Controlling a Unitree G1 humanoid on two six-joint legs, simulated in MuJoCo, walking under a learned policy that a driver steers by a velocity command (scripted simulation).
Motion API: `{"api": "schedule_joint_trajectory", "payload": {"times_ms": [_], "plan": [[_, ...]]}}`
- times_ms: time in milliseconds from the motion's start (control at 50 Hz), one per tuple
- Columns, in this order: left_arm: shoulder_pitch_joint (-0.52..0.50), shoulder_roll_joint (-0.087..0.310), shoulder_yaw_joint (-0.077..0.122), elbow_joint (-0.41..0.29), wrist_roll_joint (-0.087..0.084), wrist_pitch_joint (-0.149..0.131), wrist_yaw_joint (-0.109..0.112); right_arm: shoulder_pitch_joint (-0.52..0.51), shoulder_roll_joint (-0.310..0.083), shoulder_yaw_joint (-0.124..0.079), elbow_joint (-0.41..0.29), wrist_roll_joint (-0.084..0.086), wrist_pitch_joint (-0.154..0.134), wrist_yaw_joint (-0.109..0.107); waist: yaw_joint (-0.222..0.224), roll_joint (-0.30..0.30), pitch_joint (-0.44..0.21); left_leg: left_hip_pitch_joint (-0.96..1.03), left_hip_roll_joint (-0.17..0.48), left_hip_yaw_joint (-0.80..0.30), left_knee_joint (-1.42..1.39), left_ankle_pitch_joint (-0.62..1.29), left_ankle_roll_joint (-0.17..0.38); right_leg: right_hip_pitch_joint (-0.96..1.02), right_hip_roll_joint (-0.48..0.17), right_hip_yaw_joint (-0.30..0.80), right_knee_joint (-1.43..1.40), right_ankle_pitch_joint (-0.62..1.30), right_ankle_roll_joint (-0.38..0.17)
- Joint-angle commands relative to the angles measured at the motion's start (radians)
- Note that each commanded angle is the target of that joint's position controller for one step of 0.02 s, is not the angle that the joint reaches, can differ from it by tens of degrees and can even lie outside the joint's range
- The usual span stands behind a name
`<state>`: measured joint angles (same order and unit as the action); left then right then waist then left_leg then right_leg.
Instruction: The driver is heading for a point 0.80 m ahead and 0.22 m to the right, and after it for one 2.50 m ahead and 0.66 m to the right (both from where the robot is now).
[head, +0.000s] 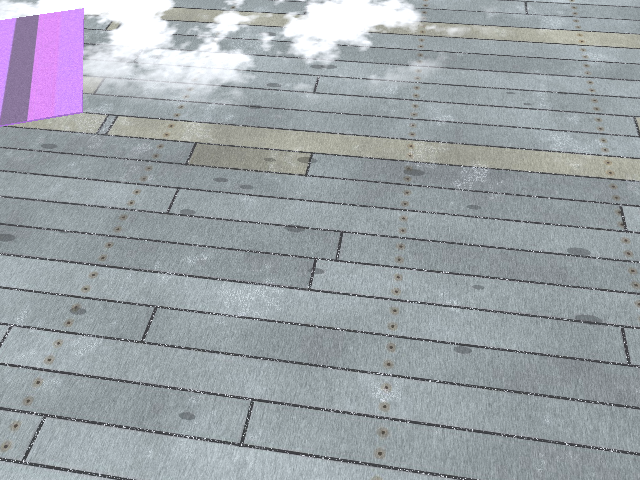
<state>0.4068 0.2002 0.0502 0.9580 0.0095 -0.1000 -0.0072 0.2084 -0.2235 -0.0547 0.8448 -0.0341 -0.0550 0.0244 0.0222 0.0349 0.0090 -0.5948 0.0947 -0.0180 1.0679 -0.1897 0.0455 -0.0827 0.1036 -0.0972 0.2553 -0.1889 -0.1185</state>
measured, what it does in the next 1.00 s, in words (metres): walks ahead, turning right: left foot, then right foot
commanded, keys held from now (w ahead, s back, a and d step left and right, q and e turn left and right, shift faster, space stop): w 0.42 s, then w+e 0.58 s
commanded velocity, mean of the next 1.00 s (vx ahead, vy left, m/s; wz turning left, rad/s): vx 0.50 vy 0.00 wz -0.22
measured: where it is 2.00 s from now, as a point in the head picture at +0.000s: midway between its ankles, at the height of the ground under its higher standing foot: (427, 296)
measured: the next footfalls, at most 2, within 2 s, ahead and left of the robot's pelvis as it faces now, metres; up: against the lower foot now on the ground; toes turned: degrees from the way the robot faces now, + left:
left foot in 0.30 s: +0.34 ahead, +0.11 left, +0.00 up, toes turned +3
right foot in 0.88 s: +0.60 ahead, -0.07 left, +0.00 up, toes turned -17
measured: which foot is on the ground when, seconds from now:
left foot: up 0.00-0.28, down 0.30-0.90, up 0.92-1.00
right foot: down 0.00-0.30, up 0.32-0.86, down 0.88-1.00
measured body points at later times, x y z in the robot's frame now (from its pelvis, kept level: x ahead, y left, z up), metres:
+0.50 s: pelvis +0.28 +0.05 +0.00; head +0.29 +0.07 +0.45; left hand +0.35 +0.31 -0.14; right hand +0.31 -0.21 -0.13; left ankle +0.30 +0.11 -0.75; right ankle +0.26 -0.09 -0.66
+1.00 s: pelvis +0.54 -0.01 -0.02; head +0.56 -0.02 +0.43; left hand +0.71 +0.22 -0.15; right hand +0.51 -0.27 -0.15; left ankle +0.45 +0.13 -0.64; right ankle +0.56 -0.06 -0.75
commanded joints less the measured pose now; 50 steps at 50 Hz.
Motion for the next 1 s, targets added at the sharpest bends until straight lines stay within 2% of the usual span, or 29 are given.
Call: {"api": "schedule_joint_trajectory", "payload": {"times_ms": [20, 60, 140, 200, 240, 260, 280, 300, 320, 340, 360, 380, 400, 420, 440, 480, 520, 640, 740, 800, 840, 860, 880, 900, 920, 940, 960, 980, 1000], "plan": [[0.046, 0.095, 0.011, -0.036, -0.002, -0.017, -0.002, -0.034, -0.033, -0.002, -0.058, 0.001, 0.01, 0.01, -0.011, -0.087, 0.072, -0.089, 0.013, 0.059, -0.108, 0.11, -0.024, -0.015, -0.249, 0.16, -0.131, 0.452, -0.05], [0.079, 0.096, 0.008, -0.028, -0.002, -0.015, -0.001, -0.118, -0.021, 0.008, -0.085, 0.006, 0.01, 0.012, 0.01, -0.092, 0.076, -0.075, -0.001, 0.086, -0.233, 0.167, -0.029, 0.006, -0.233, 0.132, -0.125, 0.511, -0.029], [0.146, 0.104, 0.004, -0.003, 0.001, -0.013, 0.011, -0.236, -0.015, 0.02, -0.122, 0.014, 0.005, 0.008, 0.044, -0.107, 0.08, -0.065, -0.035, 0.116, -0.408, 0.213, -0.009, 0.128, -0.261, 0.124, -0.108, 0.575, -0.027], [0.144, 0.117, 0.003, 0.012, 0.01, -0.006, 0.022, -0.259, -0.029, 0.016, -0.137, 0.015, -0.004, 0.004, 0.024, -0.113, 0.082, -0.026, -0.063, 0.116, -0.484, 0.152, 0.029, 0.211, -0.299, 0.116, -0.055, 0.68, -0.041], [0.109, 0.137, 0.008, 0.013, 0.012, -0.003, 0.03, -0.176, -0.051, 0.006, -0.113, 0.011, -0.009, -0.009, -0.028, -0.13, 0.039, 0.098, -0.11, 0.127, -0.513, 0.071, 0.069, 0.233, -0.312, 0.104, 0.057, 0.909, -0.035], [0.092, 0.148, 0.01, 0.014, 0.015, 0.002, 0.032, -0.071, -0.073, -0.006, -0.08, 0.009, -0.013, -0.018, -0.074, -0.132, -0.014, 0.207, -0.139, 0.129, -0.538, 0.037, 0.091, 0.237, -0.309, 0.097, 0.177, 0.981, -0.03], [0.068, 0.153, 0.011, 0.009, 0.011, 0.008, 0.031, 0.091, -0.094, -0.02, -0.025, -0.001, -0.022, -0.027, -0.145, -0.106, -0.095, 0.406, -0.141, 0.12, -0.603, 0.082, 0.118, 0.171, -0.282, 0.075, 0.363, 0.91, -0.016], [0.064, 0.129, 0.003, -0.018, 0.001, 0.007, 0.029, 0.257, -0.161, -0.04, 0.011, -0.026, -0.028, -0.038, -0.2, -0.036, -0.208, 0.666, 0.029, -0.056, -0.6, 0.025, 0.167, -0.032, -0.238, 0.048, 0.637, 0.59, -0.006], [0.198, 0.019, -0.016, -0.036, -0.036, 0.011, 0.015, 0.29, -0.251, -0.063, 0.016, -0.04, -0.027, -0.033, -0.121, 0.197, -0.315, 0.931, 0.334, -0.57, -0.681, 0.007, 0.326, -0.414, -0.034, 0.016, 1.039, -0.229, 0.039], [0.139, 0.119, 0.01, -0.028, -0.004, 0.015, 0.017, 0.221, -0.199, -0.058, 0.007, 0.011, -0.013, -0.021, -0.115, 0.057, -0.281, 0.858, 0.3, -0.67, -0.78, -0.081, 0.318, -0.514, -0.052, 0.154, 1.117, -0.287, 0.024], [0.045, 0.121, 0.013, -0.062, 0.003, 0.013, 0.014, 0.112, -0.146, -0.04, -0.004, 0.022, -0.011, -0.019, -0.072, 0.022, -0.108, 0.7, 0.267, -0.492, -0.811, -0.11, 0.28, -0.557, -0.105, 0.157, 1.087, -0.198, 0.022], [0.0, 0.109, 0.01, -0.07, 0.005, 0.009, 0.01, 0.065, -0.093, -0.026, -0.005, 0.019, -0.019, -0.014, -0.053, -0.026, -0.035, 0.577, 0.223, -0.388, -0.856, -0.038, 0.249, -0.531, -0.139, 0.151, 1.026, -0.143, 0.023], [-0.006, 0.095, 0.01, -0.066, 0.011, 0.018, 0.006, 0.053, -0.068, -0.018, 0.004, 0.019, -0.027, -0.016, -0.024, -0.024, 0.0, 0.497, 0.176, -0.302, -0.881, 0.023, 0.212, -0.487, -0.165, 0.148, 0.97, -0.119, 0.03], [0.02, 0.077, 0.006, -0.059, 0.026, 0.034, -0.001, 0.058, -0.048, -0.011, 0.022, 0.021, -0.033, -0.02, 0.005, -0.006, 0.013, 0.426, 0.141, -0.232, -0.904, 0.07, 0.186, -0.43, -0.182, 0.144, 0.925, -0.111, 0.042], [0.037, 0.057, 0.004, -0.048, 0.028, 0.047, -0.008, 0.077, -0.042, -0.008, 0.035, 0.019, -0.043, -0.022, 0.014, 0.0, 0.009, 0.401, 0.129, -0.186, -0.92, 0.104, 0.174, -0.4, -0.181, 0.14, 0.906, -0.101, 0.049], [0.013, 0.05, 0.005, -0.054, 0.026, 0.064, -0.018, 0.124, -0.07, -0.015, 0.058, 0.022, -0.06, -0.023, 0.018, 0.009, 0.023, 0.393, 0.122, -0.12, -0.951, 0.139, 0.165, -0.431, -0.185, 0.139, 0.879, -0.062, 0.059], [-0.072, 0.059, 0.008, -0.079, 0.02, 0.072, -0.023, 0.154, -0.086, -0.017, 0.07, 0.02, -0.065, -0.023, 0.005, 0.013, 0.053, 0.411, 0.113, -0.064, -0.98, 0.134, 0.143, -0.516, -0.196, 0.148, 0.829, 0.02, 0.066], [-0.264, 0.051, 0.001, -0.133, 0.012, 0.069, -0.028, 0.225, -0.081, -0.006, 0.092, 0.023, -0.065, -0.03, -0.038, 0.019, 0.082, 0.513, 0.086, 0.085, -0.972, 0.305, 0.07, -0.602, -0.177, 0.105, 0.593, 0.213, 0.076], [-0.405, 0.031, -0.015, -0.187, 0.019, 0.064, -0.037, 0.312, -0.085, -0.003, 0.133, 0.016, -0.058, -0.051, -0.084, 0.024, 0.103, 0.675, 0.122, 0.163, -0.906, 0.525, 0.063, -0.606, -0.155, 0.0, 0.415, 0.197, 0.044], [-0.383, 0.043, -0.008, -0.193, 0.023, 0.063, -0.036, 0.298, -0.113, -0.007, 0.139, 0.013, -0.047, -0.065, -0.053, 0.05, 0.069, 0.744, 0.147, 0.207, -0.778, 0.86, 0.055, -0.509, -0.094, -0.057, 0.362, 0.069, -0.005], [-0.268, 0.072, 0.008, -0.165, 0.026, 0.063, -0.029, 0.269, -0.145, -0.016, 0.136, 0.01, -0.035, -0.072, 0.005, 0.084, -0.001, 0.754, 0.162, 0.231, -0.588, 1.076, 0.055, -0.368, -0.034, -0.081, 0.348, -0.034, -0.055], [-0.17, 0.098, 0.023, -0.134, 0.028, 0.059, -0.026, 0.256, -0.156, -0.019, 0.128, 0.009, -0.028, -0.07, 0.046, 0.081, -0.06, 0.724, 0.161, 0.238, -0.428, 1.05, 0.06, -0.249, -0.006, -0.073, 0.308, -0.052, -0.083], [-0.028, 0.139, 0.045, -0.093, 0.04, 0.052, -0.019, 0.223, -0.164, -0.022, 0.108, 0.017, -0.024, -0.064, 0.124, 0.043, -0.128, 0.581, 0.144, 0.253, -0.192, 0.862, 0.045, -0.029, -0.03, 0.0, 0.218, -0.022, -0.127], [0.057, 0.243, 0.077, -0.085, 0.047, 0.052, -0.005, 0.224, -0.1, -0.009, 0.056, 0.03, -0.031, -0.052, 0.134, -0.112, -0.226, 0.268, 0.051, 0.265, 0.161, 0.287, 0.01, 0.245, -0.29, 0.352, 0.198, -0.059, -0.224], [0.014, 0.293, 0.088, -0.101, 0.024, 0.062, -0.008, 0.199, -0.086, -0.01, -0.007, 0.033, -0.04, -0.036, 0.076, -0.222, -0.273, -0.06, -0.153, 0.103, 0.42, -0.352, -0.021, 0.392, -0.472, 0.846, 0.063, 0.056, -0.361], [-0.012, 0.26, 0.082, -0.092, 0.002, 0.07, -0.003, 0.09, -0.114, -0.013, -0.029, 0.017, -0.05, -0.03, 0.082, -0.068, -0.152, -0.168, -0.064, -0.025, 0.394, -0.247, -0.009, 0.312, -0.43, 0.695, 0.037, 0.047, -0.317], [-0.063, 0.213, 0.069, -0.094, -0.002, 0.07, 0.001, 0.068, -0.11, -0.009, -0.045, 0.027, -0.062, -0.024, 0.048, -0.04, -0.057, -0.155, -0.03, -0.018, 0.311, -0.163, -0.01, 0.18, -0.401, 0.588, 0.007, 0.089, -0.271], [-0.109, 0.17, 0.057, -0.099, 0.001, 0.068, 0.002, 0.081, -0.108, -0.011, -0.034, 0.024, -0.062, -0.025, -0.003, 0.017, 0.007, -0.101, -0.001, -0.014, 0.217, -0.131, -0.017, 0.066, -0.348, 0.501, -0.019, 0.177, -0.22], [-0.134, 0.15, 0.049, -0.103, -0.007, 0.062, 0.007, 0.092, -0.103, -0.011, -0.034, 0.004, -0.044, -0.024, -0.035, 0.013, 0.027, -0.047, 0.013, -0.014, 0.16, -0.124, -0.035, -0.011, -0.299, 0.431, -0.031, 0.249, -0.193]]}}
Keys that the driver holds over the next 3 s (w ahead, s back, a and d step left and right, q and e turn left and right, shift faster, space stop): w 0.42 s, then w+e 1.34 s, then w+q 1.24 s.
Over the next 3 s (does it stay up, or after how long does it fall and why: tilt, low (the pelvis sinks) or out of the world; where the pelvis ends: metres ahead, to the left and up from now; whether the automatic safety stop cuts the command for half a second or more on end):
stays up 1.45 -0.52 -0.02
